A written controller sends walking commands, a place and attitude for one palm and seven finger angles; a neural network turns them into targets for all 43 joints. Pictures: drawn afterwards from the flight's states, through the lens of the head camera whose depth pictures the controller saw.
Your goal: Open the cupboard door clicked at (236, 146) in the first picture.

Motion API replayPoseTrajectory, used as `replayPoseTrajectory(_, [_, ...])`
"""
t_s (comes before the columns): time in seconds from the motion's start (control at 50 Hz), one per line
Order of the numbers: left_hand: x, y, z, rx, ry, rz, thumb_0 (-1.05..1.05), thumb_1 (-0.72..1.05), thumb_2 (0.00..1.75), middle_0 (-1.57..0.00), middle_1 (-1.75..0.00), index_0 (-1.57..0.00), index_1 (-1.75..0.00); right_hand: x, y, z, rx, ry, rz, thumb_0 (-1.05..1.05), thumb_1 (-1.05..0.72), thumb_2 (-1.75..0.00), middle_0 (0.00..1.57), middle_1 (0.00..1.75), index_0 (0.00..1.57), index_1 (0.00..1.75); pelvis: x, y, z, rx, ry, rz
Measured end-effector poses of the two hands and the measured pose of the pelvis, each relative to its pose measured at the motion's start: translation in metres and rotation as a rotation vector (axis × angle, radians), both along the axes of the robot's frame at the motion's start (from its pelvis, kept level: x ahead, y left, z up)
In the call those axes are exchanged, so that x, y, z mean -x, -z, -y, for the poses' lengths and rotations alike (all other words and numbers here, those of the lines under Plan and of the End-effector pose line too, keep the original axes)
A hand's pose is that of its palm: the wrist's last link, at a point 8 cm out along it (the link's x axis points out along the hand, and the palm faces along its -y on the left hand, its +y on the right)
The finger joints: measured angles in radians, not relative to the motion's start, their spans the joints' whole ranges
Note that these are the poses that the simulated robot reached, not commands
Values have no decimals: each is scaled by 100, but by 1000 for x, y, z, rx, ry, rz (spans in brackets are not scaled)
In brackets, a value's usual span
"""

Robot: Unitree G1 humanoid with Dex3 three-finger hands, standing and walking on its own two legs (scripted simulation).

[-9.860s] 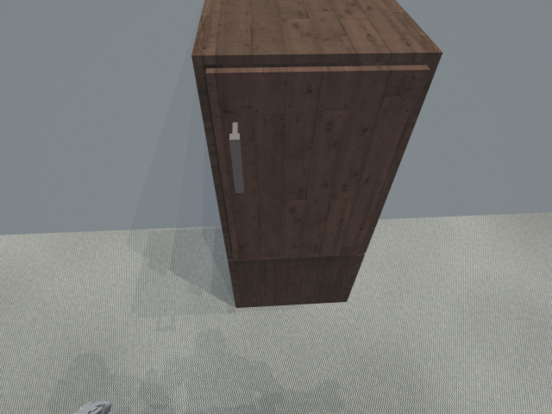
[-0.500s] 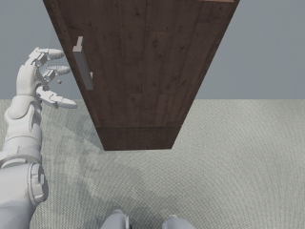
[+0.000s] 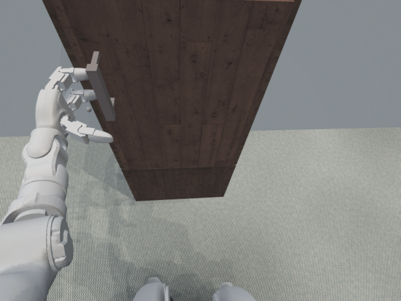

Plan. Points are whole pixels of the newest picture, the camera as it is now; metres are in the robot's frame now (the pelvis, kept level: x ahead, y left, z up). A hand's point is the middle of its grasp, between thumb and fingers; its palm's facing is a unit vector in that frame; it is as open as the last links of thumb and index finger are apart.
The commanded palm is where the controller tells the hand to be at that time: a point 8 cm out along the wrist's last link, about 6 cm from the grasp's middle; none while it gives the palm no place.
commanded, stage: slide the fingers in behind the handle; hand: left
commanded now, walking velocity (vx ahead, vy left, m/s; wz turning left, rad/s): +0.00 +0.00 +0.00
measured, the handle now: (104, 88) +0.53 +0.18 +0.08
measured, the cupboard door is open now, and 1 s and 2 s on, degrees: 0 0 0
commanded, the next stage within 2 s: close the thumb around the handle in 0.98 s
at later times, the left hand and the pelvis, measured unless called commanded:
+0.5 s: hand (109, 110) +0.47 +0.16 +0.08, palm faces +0.01 -1.00 +0.00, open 13.9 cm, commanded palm +0.45 +0.21 +0.08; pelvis +0.00 -0.01 +0.00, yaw +0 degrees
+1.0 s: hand (114, 106) +0.48 +0.15 +0.08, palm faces +0.02 -1.00 +0.00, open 13.9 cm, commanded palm +0.45 +0.21 +0.08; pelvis +0.00 -0.01 +0.00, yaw +0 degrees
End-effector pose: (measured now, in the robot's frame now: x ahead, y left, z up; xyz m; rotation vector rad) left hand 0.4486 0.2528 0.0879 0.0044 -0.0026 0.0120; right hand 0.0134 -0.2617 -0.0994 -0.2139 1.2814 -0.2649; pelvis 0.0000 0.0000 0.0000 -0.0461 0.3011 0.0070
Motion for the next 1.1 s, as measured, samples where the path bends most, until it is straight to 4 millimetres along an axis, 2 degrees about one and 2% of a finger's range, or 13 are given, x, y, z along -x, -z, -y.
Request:
replayPoseTrajectory(0.32, [-2,4,28,2,2,-7,-1,-50,30,-30,-120,-30,-120,-15,3,3,-11,-19,43,1,-90,-90,20,30,20,30,0,1,4,-6,-5,4])
replayPoseTrajectory(0.64, [-2,4,44,1,-3,4,-1,-50,30,-30,-120,-30,-120,-8,7,5,-28,-13,30,1,-90,-90,20,30,20,30,1,2,8,-12,-5,4])
replayPoseTrajectory(0.92, [-10,6,46,-5,-4,-4,-1,-50,30,-30,-120,-30,-120,0,7,8,-18,-5,4,1,-90,-90,20,30,20,30,1,3,9,-12,-6,-7])
replayPoseTrajectory(1.1, [-7,4,47,-2,-5,1,-1,-50,30,-30,-120,-30,-120,-4,6,6,-31,1,11,1,-90,-90,20,30,20,30,-3,1,8,-15,1,-4])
